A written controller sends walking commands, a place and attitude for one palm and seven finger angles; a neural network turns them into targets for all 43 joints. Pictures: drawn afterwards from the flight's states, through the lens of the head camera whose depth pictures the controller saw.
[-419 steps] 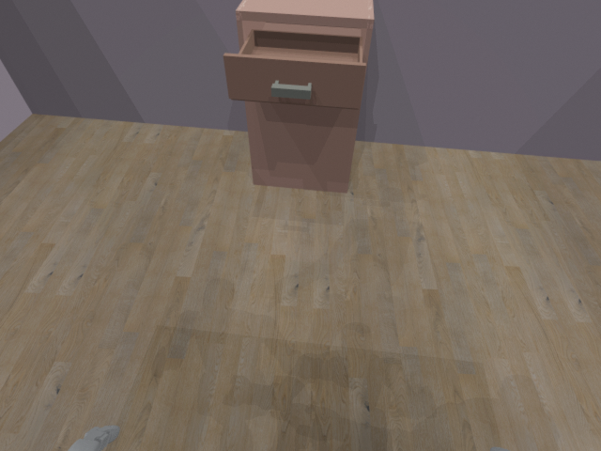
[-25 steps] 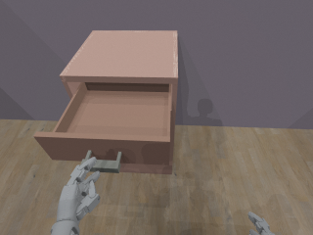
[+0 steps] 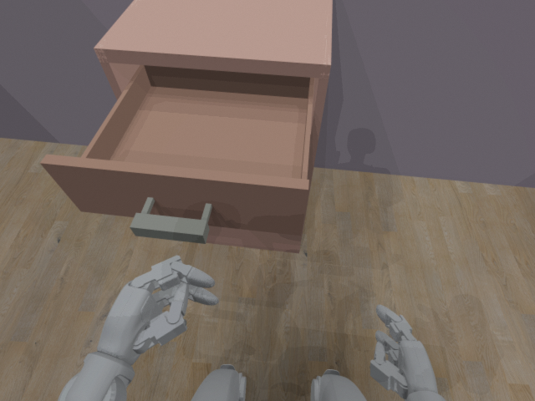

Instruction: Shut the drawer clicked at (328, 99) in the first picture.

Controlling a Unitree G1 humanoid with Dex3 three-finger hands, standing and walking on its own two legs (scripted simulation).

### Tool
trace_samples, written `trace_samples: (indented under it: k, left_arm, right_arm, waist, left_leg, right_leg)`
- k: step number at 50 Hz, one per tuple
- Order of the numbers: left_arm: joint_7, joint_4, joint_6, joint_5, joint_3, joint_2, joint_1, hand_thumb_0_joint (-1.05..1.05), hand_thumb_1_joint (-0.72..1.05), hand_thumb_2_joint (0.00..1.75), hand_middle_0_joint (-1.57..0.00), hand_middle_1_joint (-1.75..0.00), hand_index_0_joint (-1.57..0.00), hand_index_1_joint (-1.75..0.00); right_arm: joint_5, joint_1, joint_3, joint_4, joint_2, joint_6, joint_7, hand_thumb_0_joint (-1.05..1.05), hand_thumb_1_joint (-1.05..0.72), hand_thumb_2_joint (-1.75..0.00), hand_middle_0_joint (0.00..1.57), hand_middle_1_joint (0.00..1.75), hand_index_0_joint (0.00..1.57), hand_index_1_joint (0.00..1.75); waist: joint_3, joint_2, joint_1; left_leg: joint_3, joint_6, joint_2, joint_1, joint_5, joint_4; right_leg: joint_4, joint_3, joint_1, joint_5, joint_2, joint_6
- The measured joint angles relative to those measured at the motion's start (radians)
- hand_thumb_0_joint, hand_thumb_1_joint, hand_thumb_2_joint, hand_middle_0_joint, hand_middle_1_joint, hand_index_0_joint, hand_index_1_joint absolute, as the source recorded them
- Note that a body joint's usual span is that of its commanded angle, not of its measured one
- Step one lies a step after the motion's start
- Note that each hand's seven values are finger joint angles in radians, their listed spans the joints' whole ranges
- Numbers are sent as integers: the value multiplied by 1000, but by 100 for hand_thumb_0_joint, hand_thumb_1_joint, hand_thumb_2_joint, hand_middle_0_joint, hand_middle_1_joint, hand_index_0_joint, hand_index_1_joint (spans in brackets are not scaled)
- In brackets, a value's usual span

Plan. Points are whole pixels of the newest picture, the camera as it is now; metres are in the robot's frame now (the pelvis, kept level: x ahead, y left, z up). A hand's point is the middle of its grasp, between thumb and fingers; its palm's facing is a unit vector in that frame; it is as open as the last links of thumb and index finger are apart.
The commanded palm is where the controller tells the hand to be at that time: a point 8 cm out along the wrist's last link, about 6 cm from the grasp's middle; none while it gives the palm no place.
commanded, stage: raise the hand and make a fist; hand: left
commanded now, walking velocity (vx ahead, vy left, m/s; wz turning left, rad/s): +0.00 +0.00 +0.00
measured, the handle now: (174, 216) +0.39 +0.19 +0.01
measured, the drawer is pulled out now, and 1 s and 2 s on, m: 0.28 0.28 0.28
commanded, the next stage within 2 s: bring the fist close to the handle in 1.16 s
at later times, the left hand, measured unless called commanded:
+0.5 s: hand (134, 311) +0.21 +0.17 +0.10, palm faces +0.00 -1.00 -0.04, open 3.1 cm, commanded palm +0.18 +0.22 +0.10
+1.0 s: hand (155, 316) +0.21 +0.14 +0.11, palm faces -0.09 -0.99 -0.04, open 3.3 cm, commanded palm +0.17 +0.21 +0.12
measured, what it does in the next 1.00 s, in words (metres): stands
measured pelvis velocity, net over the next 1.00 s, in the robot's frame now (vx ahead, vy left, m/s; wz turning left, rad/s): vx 0.04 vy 0.01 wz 0.00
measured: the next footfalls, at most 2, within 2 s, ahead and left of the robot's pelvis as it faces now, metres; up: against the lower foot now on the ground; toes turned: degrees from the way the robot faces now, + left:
none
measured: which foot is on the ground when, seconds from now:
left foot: down 0.00-1.00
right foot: down 0.00-1.00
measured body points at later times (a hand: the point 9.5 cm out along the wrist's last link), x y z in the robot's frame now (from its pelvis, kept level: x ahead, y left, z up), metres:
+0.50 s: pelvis +0.03 +0.01 +0.02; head +0.06 +0.02 +0.47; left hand +0.21 +0.22 +0.10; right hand +0.23 -0.21 -0.03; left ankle +0.03 +0.11 -0.65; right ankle +0.04 -0.11 -0.65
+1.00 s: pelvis +0.04 +0.01 +0.03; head +0.06 +0.01 +0.48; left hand +0.21 +0.20 +0.11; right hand +0.21 -0.22 -0.04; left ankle +0.03 +0.11 -0.65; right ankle +0.04 -0.11 -0.65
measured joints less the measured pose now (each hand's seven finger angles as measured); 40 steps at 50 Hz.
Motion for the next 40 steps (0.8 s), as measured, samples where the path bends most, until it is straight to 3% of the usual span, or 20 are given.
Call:
trace_samples:
  k: [2, 4, 6, 9, 12, 14, 19, 24, 27, 34, 40]
  left_arm:
    - [30, -4, 90, -8, 11, 0, 27, 2, 90, 90, -81, -96, -80, -96]
    - [90, -30, 123, -23, 37, -7, 81, 2, 90, 90, -85, -100, -84, -100]
    - [152, -67, 97, -29, 66, -16, 141, 2, 90, 90, -89, -105, -88, -104]
    - [203, -117, -2, -17, 99, -12, 212, 2, 90, 90, -95, -111, -94, -111]
    - [181, -134, -90, -13, 89, -10, 242, 2, 91, 90, -100, -118, -100, -117]
    - [144, -132, -105, -10, 51, -14, 244, 2, 91, 90, -104, -122, -104, -122]
    - [110, -133, -43, 25, -16, 8, 222, 2, 90, 90, -115, -133, -114, -132]
    - [178, -178, -11, 6, 36, 12, 217, 2, 90, 90, -125, -144, -124, -143]
    - [188, -200, -3, -3, 55, -6, 221, 2, 90, 90, -130, -149, -130, -149]
    - [131, -212, 67, 35, -27, -11, 246, 2, 90, 90, -137, -157, -137, -157]
    - [178, -257, 60, 26, 5, 8, 272, 2, 90, 90, -139, -159, -139, -159]
  right_arm:
    - [5, 32, -6, -2, 7, 25, -9, 1, -90, -90, 20, 31, 21, 30]
    - [6, 65, -23, -1, 7, 36, -17, 2, -90, -90, 20, 31, 21, 30]
    - [3, 94, -45, 4, -2, 32, -19, 2, -90, -90, 20, 31, 21, 30]
    - [-7, 116, -70, 20, -28, 15, -13, 2, -90, -90, 20, 30, 20, 30]
    - [-8, 103, -82, 26, -66, -8, -2, 2, -90, -90, 20, 30, 20, 30]
    - [-5, 82, -85, 18, -85, -21, 0, 2, -90, -90, 20, 30, 20, 30]
    - [-1, 36, -85, -26, -79, -26, -12, 2, -90, -90, 20, 30, 20, 30]
    - [1, 24, -69, -63, -39, -5, -11, 1, -90, -90, 20, 30, 20, 30]
    - [0, 28, -50, -71, -31, 2, -1, 1, -90, -90, 20, 30, 20, 30]
    - [-2, 35, -24, -82, -33, 12, 8, 1, -90, -90, 20, 30, 20, 30]
    - [-3, 60, -33, -74, -28, 21, 3, 1, -90, -90, 20, 30, 20, 30]
  waist:
    - [4, -6, -18]
    - [4, -12, -26]
    - [-1, -18, -26]
    - [-12, -26, -18]
    - [-9, -19, -18]
    - [-4, -14, -19]
    - [-5, -22, -19]
    - [-21, -26, -10]
    - [-31, -16, -3]
    - [-20, -3, 0]
    - [-11, -10, 3]
  left_leg:
    - [18, 5, 1, 36, 10, -39]
    - [31, 7, 2, 72, 17, -74]
    - [35, 8, 3, 97, 20, -99]
    - [30, 9, 0, 105, 19, -107]
    - [15, 13, -4, 90, 10, -85]
    - [10, 16, -7, 79, 4, -69]
    - [18, 21, -8, 83, -2, -67]
    - [20, 19, -6, 128, -2, -96]
    - [13, 20, -7, 152, -2, -112]
    - [13, 25, -12, 186, 3, -138]
    - [18, 21, -10, 207, 5, -155]
  right_leg:
    - [-29, 18, 24, 11, 2, 5]
    - [-60, 29, 54, 20, 6, 8]
    - [-85, 34, 78, 26, 7, 10]
    - [-96, 29, 90, 24, 5, 12]
    - [-86, 15, 87, 16, 1, 16]
    - [-77, 10, 81, 11, -2, 19]
    - [-73, 17, 82, 8, -3, 23]
    - [-102, 19, 126, 9, 1, 23]
    - [-125, 13, 156, 11, 1, 26]
    - [-154, 13, 192, 16, -2, 32]
    - [-164, 17, 208, 16, 1, 29]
